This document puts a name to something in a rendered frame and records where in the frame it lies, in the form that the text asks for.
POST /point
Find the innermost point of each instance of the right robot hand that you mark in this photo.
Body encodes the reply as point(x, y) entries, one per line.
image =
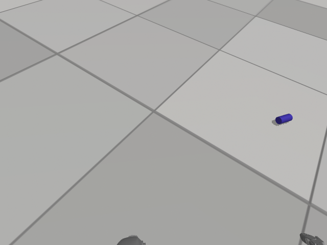
point(311, 240)

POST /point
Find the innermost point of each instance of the can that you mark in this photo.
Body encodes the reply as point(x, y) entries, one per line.
point(283, 118)

